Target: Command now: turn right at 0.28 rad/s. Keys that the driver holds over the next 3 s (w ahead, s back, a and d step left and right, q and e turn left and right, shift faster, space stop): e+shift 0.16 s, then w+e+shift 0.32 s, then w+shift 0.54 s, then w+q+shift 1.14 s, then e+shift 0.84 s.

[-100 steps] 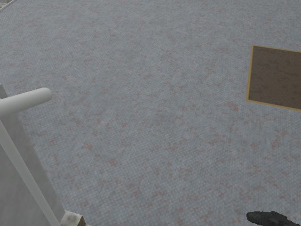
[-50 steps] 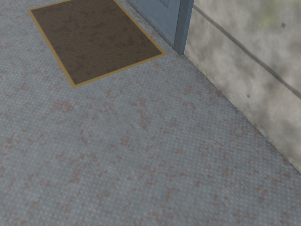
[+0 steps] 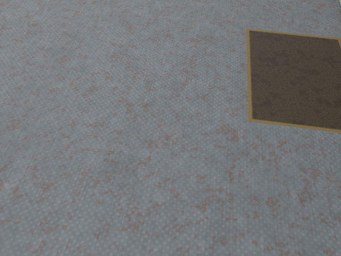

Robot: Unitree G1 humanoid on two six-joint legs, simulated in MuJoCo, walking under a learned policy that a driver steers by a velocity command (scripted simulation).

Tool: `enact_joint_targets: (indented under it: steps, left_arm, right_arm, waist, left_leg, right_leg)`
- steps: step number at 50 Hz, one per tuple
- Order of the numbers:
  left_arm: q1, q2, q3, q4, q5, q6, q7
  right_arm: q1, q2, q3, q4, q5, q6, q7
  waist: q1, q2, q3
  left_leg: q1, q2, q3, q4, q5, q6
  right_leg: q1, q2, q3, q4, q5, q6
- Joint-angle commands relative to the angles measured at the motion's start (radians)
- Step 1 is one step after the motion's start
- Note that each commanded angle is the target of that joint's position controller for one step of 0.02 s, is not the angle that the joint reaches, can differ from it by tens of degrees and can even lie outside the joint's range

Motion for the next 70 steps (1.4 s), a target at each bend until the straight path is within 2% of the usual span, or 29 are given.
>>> enact_joint_targets:
  steps: [1, 4, 5, 7, 8, 11, 15, 18, 22, 25, 28, 29, 30, 31, 32, 35, 40, 46, 49, 50, 51, 52, 53, 54, 55, 58, 60, 66, 70]
  left_arm:
    - [-0.056, 0.093, 0.024, -0.096, 0.002, -0.017, -0.008]
    - [-0.082, 0.073, 0.02, -0.12, 0.004, -0.028, -0.013]
    - [-0.077, 0.078, 0.018, -0.119, 0.023, -0.035, -0.016]
    - [0.038, 0.217, 0.062, -0.099, 0.011, -0.044, -0.007]
    - [0.15, 0.248, 0.072, -0.077, 0.009, -0.039, -0.001]
    - [0.125, 0.205, 0.069, -0.073, 0.01, -0.007, 0.022]
    - [0.051, 0.217, 0.077, -0.087, 0.003, -0.027, 0.021]
    - [0.048, 0.239, 0.087, -0.084, -0.009, -0.041, 0.005]
    - [0.036, 0.256, 0.093, -0.104, -0.001, -0.063, -0.011]
    - [-0.001, 0.245, 0.094, -0.119, -0.004, -0.068, -0.022]
    - [-0.047, 0.167, 0.067, -0.115, 0.014, -0.086, -0.009]
    - [-0.02, 0.056, 0.037, -0.111, 0.004, -0.102, -0.01]
    - [-0.018, 0.061, 0.032, -0.158, -0.03, -0.104, -0.004]
    - [-0.08, 0.136, 0.042, -0.131, 0.001, -0.085, 0.002]
    - [-0.096, 0.139, 0.045, -0.119, 0.025, -0.086, -0.012]
    - [-0.098, 0.137, 0.048, -0.089, 0.048, -0.085, -0.045]
    - [-0.31, 0.112, 0.029, -0.143, 0.036, -0.093, -0.064]
    - [-0.51, 0.065, -0.017, -0.201, 0.033, -0.094, -0.078]
    - [-0.28, 0.124, 0.009, -0.139, 0.034, -0.104, -0.039]
    - [-0.047, 0.148, 0.025, -0.065, 0.027, -0.106, -0.019]
    - [0.14, 0.221, 0.051, -0.006, 0.046, -0.109, 0.004]
    - [0.139, 0.305, 0.067, -0.006, 0.073, -0.118, 0.013]
    - [0.154, 0.262, 0.063, -0.011, 0.033, -0.115, 0.011]
    - [0.058, 0.219, 0.053, 0.016, 0.04, -0.117, 0.014]
    - [0.004, 0.172, 0.047, 0.016, 0.036, -0.127, 0.012]
    - [-0.03, 0.091, 0.026, 0.043, 0.023, -0.157, 0.013]
    - [-0.006, 0.086, 0.026, 0.084, -0.009, -0.178, 0.014]
    - [0.077, 0.075, 0.007, 0.142, -0.004, -0.201, 0.019]
    - [0.116, 0.168, 0.015, 0.146, 0.003, -0.188, 0.067]
  right_arm:
    - [0.004, -0.196, -0.066, -0.054, 0.0, 0.0, -0.015]
    - [0.041, -0.21, -0.08, -0.048, 0.005, 0.007, -0.025]
    - [0.051, -0.201, -0.084, -0.049, 0.003, -0.004, -0.028]
    - [-0.054, -0.146, -0.074, -0.133, 0.002, -0.006, -0.023]
    - [-0.129, -0.164, -0.078, -0.163, -0.002, -0.002, -0.02]
    - [-0.151, -0.163, -0.078, -0.155, -0.03, -0.013, 0.012]
    - [-0.14, -0.165, -0.067, -0.13, -0.039, -0.024, 0.031]
    - [-0.167, -0.171, -0.068, -0.128, -0.022, -0.024, 0.043]
    - [-0.215, -0.193, -0.064, -0.125, -0.007, -0.038, 0.024]
    - [-0.189, -0.191, -0.073, -0.134, 0.014, -0.055, 0.017]
    - [0.091, -0.231, -0.099, -0.056, 0.003, -0.09, -0.004]
    - [0.234, -0.306, -0.107, -0.037, -0.026, -0.103, -0.01]
    - [0.237, -0.387, -0.131, -0.031, -0.041, -0.101, -0.01]
    - [0.184, -0.305, -0.12, -0.029, -0.023, -0.096, 0.001]
    - [0.184, -0.258, -0.106, -0.02, -0.014, -0.096, 0.01]
    - [0.168, -0.208, -0.084, 0.02, -0.011, -0.114, 0.015]
    - [0.283, -0.17, -0.081, 0.101, 0.0, -0.138, 0.04]
    - [0.379, -0.204, -0.082, 0.175, 0.001, -0.137, 0.026]
    - [0.371, -0.288, -0.092, 0.216, -0.006, -0.126, 0.006]
    - [0.345, -0.304, -0.093, 0.216, -0.003, -0.118, -0.003]
    - [0.328, -0.268, -0.084, 0.199, -0.003, -0.119, -0.002]
    - [0.429, -0.072, -0.042, 0.148, 0.024, -0.123, 0.022]
    - [0.329, -0.212, -0.077, 0.137, 0.026, -0.132, 0.017]
    - [0.213, -0.227, -0.089, 0.105, 0.033, -0.129, 0.015]
    - [0.194, -0.186, -0.074, 0.101, 0.024, -0.129, 0.022]
    - [0.248, -0.127, -0.067, 0.148, -0.004, -0.083, 0.05]
    - [0.18, -0.108, -0.068, 0.122, -0.012, -0.056, 0.061]
    - [-0.112, -0.089, -0.043, 0.001, 0.005, -0.065, 0.078]
    - [-0.113, -0.148, -0.047, -0.002, -0.002, -0.062, 0.092]
  waist:
    - [-0.043, 0.188, -0.012]
    - [-0.041, 0.154, -0.014]
    - [-0.044, 0.122, -0.04]
    - [0.005, -0.193, -0.076]
    - [0.071, -0.214, -0.083]
    - [0.047, -0.083, 0.0]
    - [0.006, -0.064, 0.006]
    - [0.014, -0.083, -0.013]
    - [0.034, -0.149, 0.013]
    - [0.01, -0.128, 0.013]
    - [-0.15, -0.004, -0.025]
    - [-0.185, 0.233, -0.124]
    - [-0.146, 0.354, -0.126]
    - [-0.125, 0.123, -0.018]
    - [-0.115, 0.086, 0.004]
    - [-0.068, 0.173, 0.04]
    - [-0.098, 0.153, 0.079]
    - [-0.118, 0.137, 0.111]
    - [0.024, 0.171, -0.035]
    - [0.136, 0.172, -0.147]
    - [0.209, 0.102, -0.254]
    - [0.081, -0.216, -0.385]
    - [0.135, -0.121, -0.393]
    - [0.076, -0.079, -0.16]
    - [0.036, -0.017, -0.073]
    - [-0.059, -0.047, 0.009]
    - [-0.077, -0.038, 0.089]
    - [-0.047, 0.0, 0.135]
    - [-0.092, -0.056, 0.037]
  left_leg:
    - [0.01, 0.251, -0.167, -0.147, 0.177, 0.121]
    - [0.038, 0.275, -0.159, -0.08, 0.231, 0.104]
    - [0.009, 0.25, -0.129, -0.03, 0.162, 0.077]
    - [-0.308, 0.012, 0.086, 0.29, -0.124, -0.042]
    - [-0.512, -0.049, 0.012, 0.459, -0.366, -0.05]
    - [-0.678, 0.023, -0.075, 0.564, -0.227, -0.035]
    - [-0.519, 0.031, -0.047, 0.436, 0.048, -0.11]
    - [-0.419, 0.016, -0.036, 0.331, 0.124, -0.142]
    - [-0.268, 0.012, -0.042, 0.2, 0.118, -0.155]
    - [-0.063, -0.003, -0.038, 0.057, 0.084, -0.117]
    - [0.335, 0.077, -0.073, -0.061, -0.015, -0.062]
    - [0.473, 0.285, -0.357, -0.163, -0.359, -0.041]
    - [0.478, 0.465, -0.892, -0.356, -0.637, 0.032]
    - [0.408, 0.443, -0.818, -0.336, -0.609, 0.037]
    - [0.356, 0.378, -0.659, -0.298, -0.516, 0.027]
    - [0.182, 0.244, -0.386, -0.351, -0.281, 0.037]
    - [0.184, 0.225, -0.219, -0.412, 0.032, 0.088]
    - [0.227, 0.259, -0.074, -0.487, 0.479, 0.113]
    - [0.272, 0.287, 0.015, -0.148, 1.209, 0.086]
    - [0.202, 0.273, 0.039, 0.096, 1.227, 0.071]
    - [-0.029, 0.225, 0.057, 0.412, 0.933, 0.068]
    - [-0.413, 0.059, 0.014, 0.822, -0.146, 0.041]
    - [-0.483, 0.029, -0.108, 0.899, -0.139, 0.085]
    - [-0.554, 0.082, -0.092, 0.876, -0.005, 0.09]
    - [-0.506, 0.123, -0.077, 0.796, 0.06, 0.087]
    - [-0.385, 0.167, -0.083, 0.719, 0.092, 0.061]
    - [-0.477, 0.178, -0.072, 0.696, 0.143, 0.049]
    - [-0.461, 0.098, 0.139, 0.345, 0.403, 0.057]
    - [-0.248, -0.032, 0.257, 0.154, 0.425, 0.102]
  right_leg:
    - [-0.003, 0.045, -0.052, -0.01, -0.006, -0.023]
    - [0.036, 0.047, -0.049, -0.124, 0.063, -0.06]
    - [0.085, 0.021, 0.027, -0.153, 0.148, -0.078]
    - [0.304, -0.232, 0.483, -0.255, 0.565, -0.24]
    - [0.444, -0.316, 0.673, -0.35, 0.587, -0.323]
    - [0.409, -0.215, 0.655, -0.466, -0.451, -0.293]
    - [0.216, -0.117, 0.519, -0.519, -0.288, -0.241]
    - [0.148, -0.078, 0.492, -0.507, -0.236, -0.23]
    - [0.027, -0.043, 0.516, -0.501, -0.253, -0.229]
    - [-0.039, -0.036, 0.542, -0.462, -0.218, -0.205]
    - [-0.225, 0.021, 0.462, -0.2, -0.221, -0.174]
    - [-0.305, 0.14, 0.285, 0.224, -0.253, -0.143]
    - [-0.552, 0.199, 0.23, 0.416, -0.195, -0.138]
    - [-0.607, 0.103, 0.236, 0.519, -0.074, -0.143]
    - [-0.586, 0.084, 0.231, 0.499, -0.002, -0.134]
    - [-0.432, 0.035, 0.213, 0.396, 0.135, -0.078]
    - [-0.487, 0.047, 0.148, 0.269, 0.282, -0.072]
    - [-0.273, 0.001, -0.071, -0.044, 0.3, -0.116]
    - [0.083, 0.112, -0.138, -0.093, 0.144, -0.159]
    - [0.337, 0.115, -0.109, -0.148, 0.146, -0.182]
    - [0.638, -0.008, 0.032, -0.134, 0.017, -0.196]
    - [0.902, -0.359, 0.598, -0.261, -0.444, -0.271]
    - [0.806, -0.39, 0.853, -0.456, -0.533, -0.248]
    - [0.641, -0.338, 0.639, -0.467, -0.39, -0.214]
    - [0.483, -0.311, 0.502, -0.491, -0.194, -0.202]
    - [0.254, -0.225, 0.259, -0.579, -0.02, -0.135]
    - [0.235, -0.19, 0.123, -0.629, 0.115, -0.083]
    - [0.258, -0.104, -0.206, -0.652, 0.803, -0.002]
    - [0.437, -0.154, -0.261, -0.486, 1.455, 0.051]
Next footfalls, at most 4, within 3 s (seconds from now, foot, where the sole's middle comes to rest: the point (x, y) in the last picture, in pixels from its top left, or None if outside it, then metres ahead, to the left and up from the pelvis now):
0.10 right None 0.05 -0.10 -0.77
0.56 left None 0.25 0.08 -0.77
1.02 right None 0.47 -0.32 -0.77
1.48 left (274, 172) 0.91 -0.43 -0.77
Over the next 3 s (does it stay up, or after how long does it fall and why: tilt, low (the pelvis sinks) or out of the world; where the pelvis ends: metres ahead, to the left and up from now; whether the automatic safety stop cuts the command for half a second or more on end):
stays up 1.71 -0.47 0.00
